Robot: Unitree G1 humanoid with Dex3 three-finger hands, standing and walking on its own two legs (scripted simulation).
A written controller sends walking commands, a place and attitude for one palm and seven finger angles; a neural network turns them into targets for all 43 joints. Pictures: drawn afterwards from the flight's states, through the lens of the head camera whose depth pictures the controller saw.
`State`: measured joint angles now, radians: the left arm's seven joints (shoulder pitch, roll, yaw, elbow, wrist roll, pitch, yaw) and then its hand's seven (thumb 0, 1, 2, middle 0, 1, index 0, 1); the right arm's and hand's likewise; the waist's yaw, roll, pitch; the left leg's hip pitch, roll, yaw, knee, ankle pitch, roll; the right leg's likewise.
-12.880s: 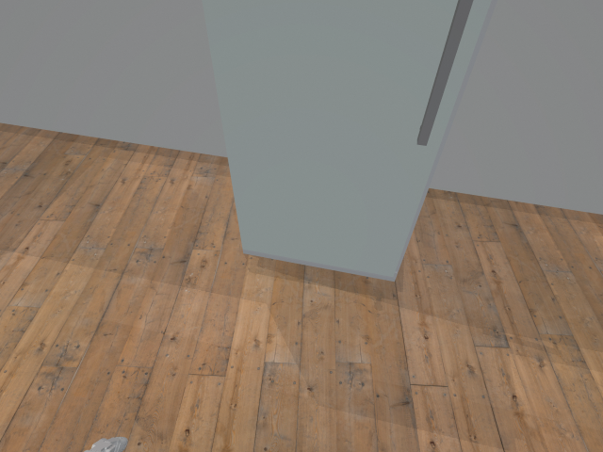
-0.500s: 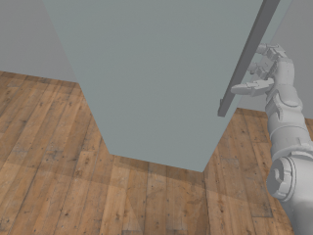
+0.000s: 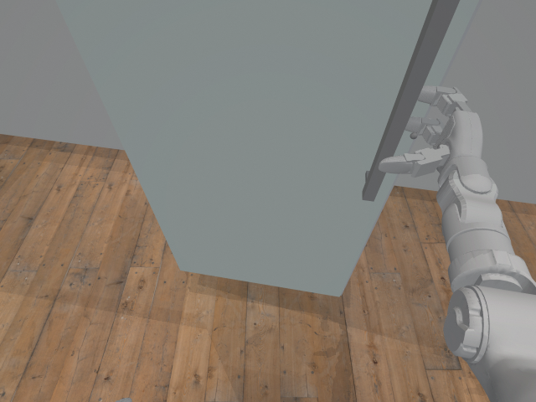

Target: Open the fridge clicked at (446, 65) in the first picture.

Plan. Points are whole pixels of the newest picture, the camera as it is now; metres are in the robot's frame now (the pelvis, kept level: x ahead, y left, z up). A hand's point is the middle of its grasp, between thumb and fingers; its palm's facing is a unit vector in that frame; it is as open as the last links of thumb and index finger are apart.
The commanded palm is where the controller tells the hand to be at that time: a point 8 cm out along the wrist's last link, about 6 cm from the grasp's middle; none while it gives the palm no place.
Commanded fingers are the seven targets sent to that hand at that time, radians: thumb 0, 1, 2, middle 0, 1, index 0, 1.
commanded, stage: slide the fingers in behind the handle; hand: right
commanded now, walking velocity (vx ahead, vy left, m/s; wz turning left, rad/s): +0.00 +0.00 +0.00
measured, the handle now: (403, 95) +0.54 -0.12 +0.19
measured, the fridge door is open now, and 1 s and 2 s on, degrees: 0 0 0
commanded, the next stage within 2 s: grip the handle and tug to test in 1.22 s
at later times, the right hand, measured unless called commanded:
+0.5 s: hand (394, 133) +0.48 -0.11 +0.16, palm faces +0.02 +1.00 +0.01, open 14.0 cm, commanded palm +0.45 -0.16 +0.17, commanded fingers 0.00 0.50 -0.30 0.30 1.20 0.30 1.20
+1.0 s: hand (381, 129) +0.49 -0.09 +0.16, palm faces +0.02 +1.00 +0.00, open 14.0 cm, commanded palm +0.46 -0.15 +0.17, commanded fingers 0.00 0.50 -0.30 0.30 1.20 0.30 1.20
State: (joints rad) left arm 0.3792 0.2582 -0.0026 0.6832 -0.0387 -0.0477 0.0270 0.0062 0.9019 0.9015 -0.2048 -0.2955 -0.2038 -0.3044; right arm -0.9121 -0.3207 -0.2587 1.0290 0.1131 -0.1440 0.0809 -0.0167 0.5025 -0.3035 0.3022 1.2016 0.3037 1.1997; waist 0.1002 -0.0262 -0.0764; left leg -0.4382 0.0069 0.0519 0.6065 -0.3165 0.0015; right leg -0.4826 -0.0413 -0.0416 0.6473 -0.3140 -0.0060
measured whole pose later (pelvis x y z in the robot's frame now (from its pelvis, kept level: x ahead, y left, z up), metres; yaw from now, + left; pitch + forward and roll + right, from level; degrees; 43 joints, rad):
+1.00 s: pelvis +0.00 +0.01 +0.00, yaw +0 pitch +9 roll +1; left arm 0.38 0.25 0.00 0.71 -0.03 -0.06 0.02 0.01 0.90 0.90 -0.20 -0.30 -0.20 -0.30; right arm -0.99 -0.25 -0.22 1.10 0.09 -0.17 -0.01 -0.02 0.50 -0.30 0.30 1.20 0.30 1.20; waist 0.11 -0.03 -0.07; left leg -0.45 0.01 0.06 0.62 -0.32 0.01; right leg -0.49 -0.04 -0.04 0.63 -0.30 0.00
